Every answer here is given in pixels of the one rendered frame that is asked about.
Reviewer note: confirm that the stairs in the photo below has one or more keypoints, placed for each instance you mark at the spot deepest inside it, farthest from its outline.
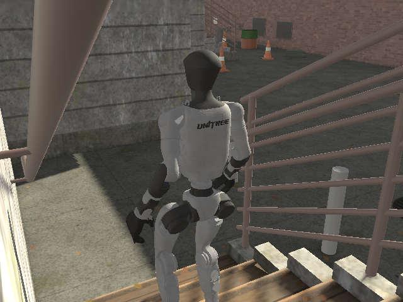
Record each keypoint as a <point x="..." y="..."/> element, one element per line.
<point x="245" y="282"/>

